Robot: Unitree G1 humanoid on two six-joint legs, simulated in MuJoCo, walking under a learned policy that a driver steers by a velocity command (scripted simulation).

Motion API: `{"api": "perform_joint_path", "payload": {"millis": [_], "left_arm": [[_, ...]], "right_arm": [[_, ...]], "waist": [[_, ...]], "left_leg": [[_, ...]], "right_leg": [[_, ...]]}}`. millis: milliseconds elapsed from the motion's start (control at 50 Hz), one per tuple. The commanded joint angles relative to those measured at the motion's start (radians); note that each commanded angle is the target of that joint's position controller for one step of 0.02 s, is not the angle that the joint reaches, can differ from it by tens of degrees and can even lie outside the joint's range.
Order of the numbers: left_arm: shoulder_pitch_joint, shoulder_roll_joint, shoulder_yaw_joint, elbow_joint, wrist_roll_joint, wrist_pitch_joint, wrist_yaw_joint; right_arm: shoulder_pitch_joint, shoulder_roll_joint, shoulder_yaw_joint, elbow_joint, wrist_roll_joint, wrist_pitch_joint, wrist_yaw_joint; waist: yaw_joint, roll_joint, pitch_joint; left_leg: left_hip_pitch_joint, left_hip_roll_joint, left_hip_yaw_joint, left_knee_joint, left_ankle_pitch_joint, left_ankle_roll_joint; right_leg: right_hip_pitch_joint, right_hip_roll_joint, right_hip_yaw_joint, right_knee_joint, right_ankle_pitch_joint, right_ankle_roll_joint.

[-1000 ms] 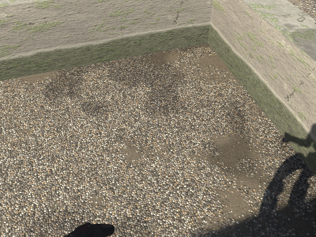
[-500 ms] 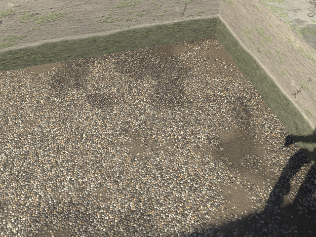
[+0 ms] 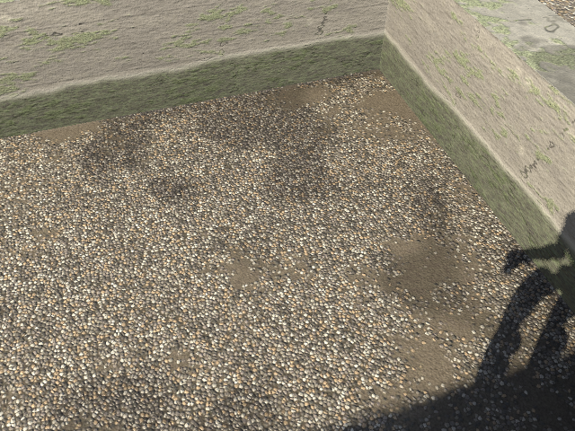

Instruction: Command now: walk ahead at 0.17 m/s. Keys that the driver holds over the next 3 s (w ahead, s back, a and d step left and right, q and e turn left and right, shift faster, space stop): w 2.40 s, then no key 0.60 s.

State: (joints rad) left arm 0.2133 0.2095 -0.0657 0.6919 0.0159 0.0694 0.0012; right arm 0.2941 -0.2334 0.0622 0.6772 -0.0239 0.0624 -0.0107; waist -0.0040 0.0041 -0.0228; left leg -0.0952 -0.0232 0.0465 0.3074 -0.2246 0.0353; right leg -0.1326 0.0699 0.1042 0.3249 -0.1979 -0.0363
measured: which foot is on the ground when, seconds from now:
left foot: down 0.00-1.00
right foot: down 0.00-1.00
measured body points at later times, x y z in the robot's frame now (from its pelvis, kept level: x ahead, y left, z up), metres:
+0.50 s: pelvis -0.01 -0.01 -0.02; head -0.02 -0.01 +0.43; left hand +0.18 +0.20 -0.10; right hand +0.19 -0.20 -0.10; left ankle -0.04 +0.09 -0.75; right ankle -0.02 -0.10 -0.75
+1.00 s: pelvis -0.01 -0.02 -0.02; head -0.02 -0.02 +0.42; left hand +0.20 +0.18 -0.09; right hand +0.18 -0.22 -0.11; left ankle -0.04 +0.09 -0.75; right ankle -0.02 -0.10 -0.75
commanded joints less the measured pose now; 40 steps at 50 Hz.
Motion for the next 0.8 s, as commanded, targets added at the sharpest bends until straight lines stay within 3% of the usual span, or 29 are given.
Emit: {"api": "perform_joint_path", "payload": {"millis": [20, 180, 380, 400, 520, 540, 560, 580, 680, 700, 720, 740, 760, 780, 800], "left_arm": [[-0.094, 0.047, 0.022, -0.082, -0.013, -0.016, 0.008], [-0.138, 0.033, 0.029, -0.109, -0.002, -0.017, 0.017], [-0.200, 0.021, 0.028, -0.154, -0.004, -0.025, 0.010], [-0.202, 0.013, 0.023, -0.155, 0.005, -0.027, 0.004], [-0.231, 0.010, 0.020, -0.170, -0.001, -0.034, -0.008], [-0.191, 0.019, 0.020, -0.151, -0.014, -0.030, 0.009], [-0.229, 0.024, 0.020, -0.164, -0.019, -0.023, 0.012], [-0.240, 0.025, 0.020, -0.172, -0.019, -0.020, 0.012], [-0.231, 0.020, 0.018, -0.178, -0.012, -0.021, 0.008], [-0.265, 0.010, 0.015, -0.199, -0.003, -0.028, -0.008], [-0.234, 0.008, 0.017, -0.189, 0.008, -0.032, -0.011], [-0.226, 0.009, 0.018, -0.183, 0.010, -0.035, -0.012], [-0.227, 0.007, 0.018, -0.182, 0.008, -0.037, -0.012], [-0.189, 0.009, 0.018, -0.161, -0.010, -0.034, 0.005], [-0.232, 0.010, 0.017, -0.173, -0.015, -0.028, 0.009]], "right_arm": [[-0.107, -0.058, -0.022, -0.093, 0.013, -0.017, -0.003], [-0.145, -0.044, -0.034, -0.138, 0.009, -0.001, -0.009], [-0.231, -0.006, -0.040, -0.196, 0.001, 0.000, -0.007], [-0.233, 0.001, -0.040, -0.197, -0.005, 0.008, -0.007], [-0.264, 0.011, -0.043, -0.212, -0.005, 0.012, -0.003], [-0.217, 0.019, -0.043, -0.189, -0.008, 0.002, -0.003], [-0.233, 0.030, -0.036, -0.194, -0.007, -0.001, -0.002], [-0.238, 0.031, -0.034, -0.194, -0.007, -0.004, -0.001], [-0.217, 0.021, -0.034, -0.183, -0.005, -0.018, -0.003], [-0.259, 0.006, -0.036, -0.203, 0.004, -0.011, -0.003], [-0.247, -0.004, -0.043, -0.197, 0.001, -0.009, -0.003], [-0.243, -0.004, -0.045, -0.197, -0.001, -0.008, -0.004], [-0.243, 0.001, -0.046, -0.197, -0.002, -0.007, -0.004], [-0.193, 0.013, -0.044, -0.175, -0.008, -0.015, -0.006], [-0.207, 0.025, -0.038, -0.179, -0.007, -0.015, -0.005]], "waist": [[0.025, 0.008, -0.045], [0.017, 0.016, -0.013], [0.020, -0.003, -0.064], [0.023, -0.006, -0.067], [0.022, -0.005, -0.071], [0.000, -0.016, -0.124], [-0.003, -0.035, -0.043], [-0.001, -0.038, -0.020], [0.009, -0.015, -0.008], [0.032, 0.009, 0.026], [0.039, 0.021, -0.033], [0.038, 0.022, -0.052], [0.037, 0.018, -0.067], [0.012, 0.004, -0.143], [0.005, -0.016, -0.065]], "left_leg": [[0.029, 0.107, -0.102, 0.005, 0.169, -0.005], [0.009, 0.115, -0.111, 0.130, 0.194, 0.042], [-0.025, 0.089, -0.077, 0.243, 0.202, 0.014], [-0.024, 0.090, -0.075, 0.245, 0.185, 0.013], [-0.046, 0.081, -0.067, 0.259, 0.115, -0.004], [-0.012, 0.055, -0.040, 0.255, -0.085, -0.011], [-0.050, 0.049, -0.038, 0.251, -0.100, -0.013], [-0.061, 0.049, -0.040, 0.250, -0.104, -0.012], [-0.068, 0.062, -0.059, 0.241, -0.066, 0.000], [-0.099, 0.089, -0.088, 0.242, 0.134, 0.003], [-0.072, 0.100, -0.097, 0.248, 0.171, 0.008], [-0.061, 0.100, -0.095, 0.254, 0.191, 0.008], [-0.054, 0.098, -0.090, 0.258, 0.195, 0.005], [-0.008, 0.069, -0.054, 0.258, -0.013, -0.002], [-0.049, 0.058, -0.049, 0.252, -0.046, -0.006]], "right_leg": [[-0.046, -0.112, 0.073, 0.002, 0.152, -0.032], [-0.173, -0.065, 0.019, 0.155, 0.101, -0.037], [-0.153, -0.071, 0.023, 0.230, 0.241, -0.039], [-0.155, -0.069, 0.020, 0.223, 0.231, -0.040], [-0.155, -0.076, 0.029, 0.220, 0.223, -0.040], [-0.144, -0.080, 0.079, 0.175, 0.033, -0.045], [-0.186, -0.084, 0.094, 0.155, -0.012, -0.048], [-0.205, -0.088, 0.104, 0.144, -0.041, -0.048], [-0.202, -0.070, 0.083, 0.160, -0.042, -0.044], [-0.200, -0.068, 0.032, 0.214, 0.151, -0.040], [-0.169, -0.065, 0.023, 0.230, 0.183, -0.039], [-0.158, -0.064, 0.018, 0.236, 0.203, -0.038], [-0.149, -0.065, 0.017, 0.237, 0.218, -0.038], [-0.121, -0.064, 0.055, 0.205, 0.056, -0.041], [-0.152, -0.069, 0.066, 0.190, 0.037, -0.045]]}}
